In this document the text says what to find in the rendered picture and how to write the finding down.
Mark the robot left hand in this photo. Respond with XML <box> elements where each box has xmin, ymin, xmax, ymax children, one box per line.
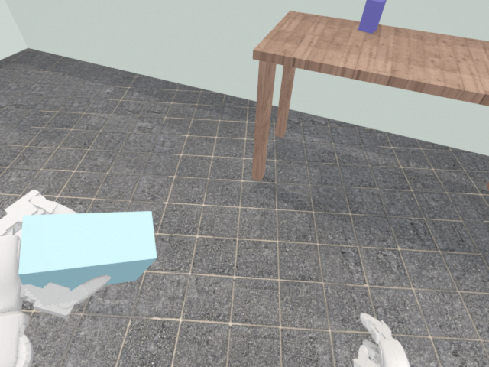
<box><xmin>0</xmin><ymin>190</ymin><xmax>111</xmax><ymax>318</ymax></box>

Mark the table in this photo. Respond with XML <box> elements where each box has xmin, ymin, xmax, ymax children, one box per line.
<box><xmin>251</xmin><ymin>11</ymin><xmax>489</xmax><ymax>191</ymax></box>

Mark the robot right hand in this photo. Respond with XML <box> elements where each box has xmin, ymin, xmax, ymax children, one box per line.
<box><xmin>353</xmin><ymin>313</ymin><xmax>410</xmax><ymax>367</ymax></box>

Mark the sponge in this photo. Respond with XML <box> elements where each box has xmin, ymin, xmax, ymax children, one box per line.
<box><xmin>18</xmin><ymin>211</ymin><xmax>157</xmax><ymax>291</ymax></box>

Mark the robot left forearm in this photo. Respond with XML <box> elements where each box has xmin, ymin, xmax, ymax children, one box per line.
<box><xmin>0</xmin><ymin>311</ymin><xmax>34</xmax><ymax>367</ymax></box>

